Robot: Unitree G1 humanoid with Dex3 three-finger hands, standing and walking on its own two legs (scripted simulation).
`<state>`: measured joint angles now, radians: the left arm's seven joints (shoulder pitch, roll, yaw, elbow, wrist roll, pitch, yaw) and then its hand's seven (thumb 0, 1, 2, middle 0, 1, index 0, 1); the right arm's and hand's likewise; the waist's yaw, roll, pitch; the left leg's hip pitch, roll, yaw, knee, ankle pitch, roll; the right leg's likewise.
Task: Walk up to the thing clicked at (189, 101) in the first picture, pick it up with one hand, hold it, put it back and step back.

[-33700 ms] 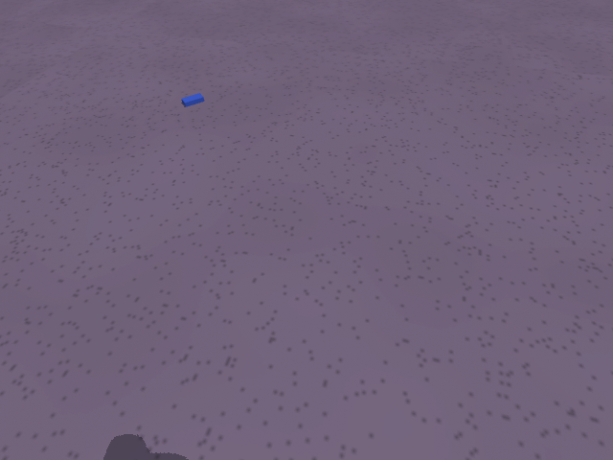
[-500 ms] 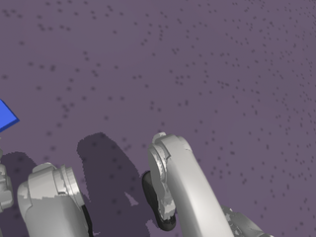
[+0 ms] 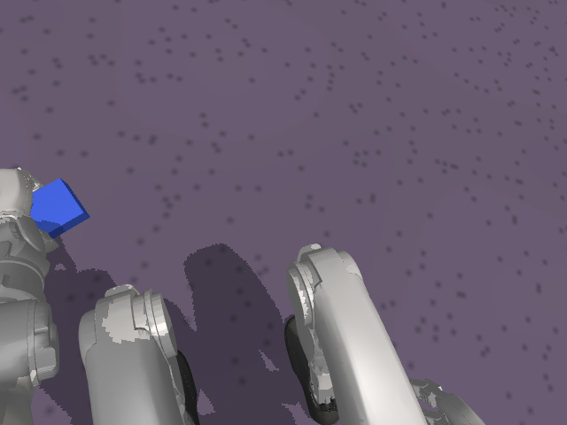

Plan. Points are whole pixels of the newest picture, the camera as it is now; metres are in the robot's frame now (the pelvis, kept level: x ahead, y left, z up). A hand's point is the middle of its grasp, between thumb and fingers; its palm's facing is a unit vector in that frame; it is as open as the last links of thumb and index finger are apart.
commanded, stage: lift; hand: left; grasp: from above
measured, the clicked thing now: (34, 220) +0.45 +0.32 -0.19
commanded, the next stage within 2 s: hold in 1.64 s
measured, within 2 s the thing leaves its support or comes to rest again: neither
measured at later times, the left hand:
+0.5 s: hand out of the picture +0.38 +0.32 -0.01, palm faces -0.38 -0.21 -0.90, open 9.3 cm
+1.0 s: hand out of the picture +0.33 +0.30 +0.20, palm faces -0.40 -0.24 -0.89, open 9.3 cm
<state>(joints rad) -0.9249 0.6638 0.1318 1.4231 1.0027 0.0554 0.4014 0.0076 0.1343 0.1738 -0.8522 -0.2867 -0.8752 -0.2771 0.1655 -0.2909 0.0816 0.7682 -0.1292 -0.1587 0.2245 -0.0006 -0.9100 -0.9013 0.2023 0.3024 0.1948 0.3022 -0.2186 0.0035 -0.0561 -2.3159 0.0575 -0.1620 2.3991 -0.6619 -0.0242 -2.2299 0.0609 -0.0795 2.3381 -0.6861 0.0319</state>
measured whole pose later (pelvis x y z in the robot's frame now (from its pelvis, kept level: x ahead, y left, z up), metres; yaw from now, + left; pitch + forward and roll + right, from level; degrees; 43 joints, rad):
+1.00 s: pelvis +0.03 +0.01 +0.30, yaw +7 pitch +21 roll -3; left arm -0.39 0.39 -0.16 0.80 0.87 0.30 0.17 0.00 0.15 0.22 -0.81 -0.31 -0.83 -0.30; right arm 0.18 -0.22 0.01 0.75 0.04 -0.06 -0.07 0.00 -0.89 -0.89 0.21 0.30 0.20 0.30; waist -0.08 0.04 -0.17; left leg -1.25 0.06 -0.04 1.40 -0.53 -0.01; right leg -1.19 0.02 -0.02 1.36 -0.55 0.02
